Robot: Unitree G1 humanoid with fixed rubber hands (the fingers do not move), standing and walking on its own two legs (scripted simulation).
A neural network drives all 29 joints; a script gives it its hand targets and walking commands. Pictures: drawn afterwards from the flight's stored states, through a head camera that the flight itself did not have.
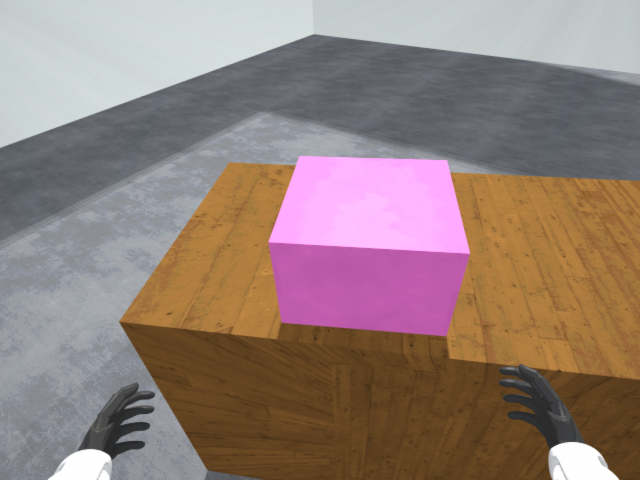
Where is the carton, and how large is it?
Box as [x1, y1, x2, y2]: [268, 156, 469, 335]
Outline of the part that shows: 299,156 268,242 281,321 291,323 446,335 469,255 446,160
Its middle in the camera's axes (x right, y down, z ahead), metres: +0.08 -0.01 +0.70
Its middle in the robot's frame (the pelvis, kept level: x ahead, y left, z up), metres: +0.53 -0.07 +0.02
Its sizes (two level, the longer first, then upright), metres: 0.284 0.266 0.187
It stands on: a pedestal, 0.71 m high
